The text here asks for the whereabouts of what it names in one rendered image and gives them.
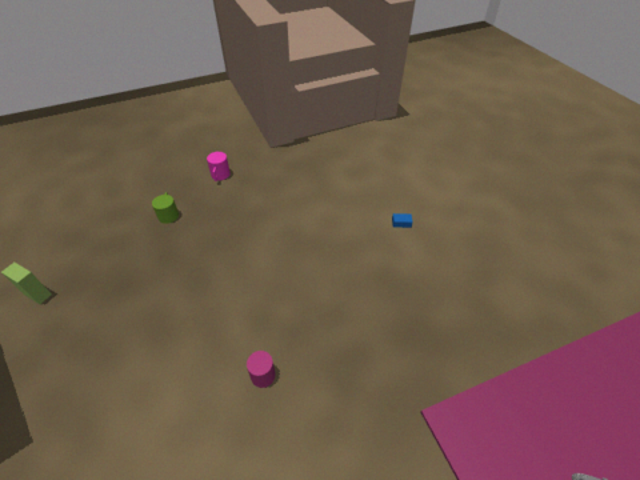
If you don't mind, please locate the armchair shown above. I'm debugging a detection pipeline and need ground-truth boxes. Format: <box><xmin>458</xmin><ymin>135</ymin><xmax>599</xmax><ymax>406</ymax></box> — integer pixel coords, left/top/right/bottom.
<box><xmin>213</xmin><ymin>0</ymin><xmax>416</xmax><ymax>148</ymax></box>

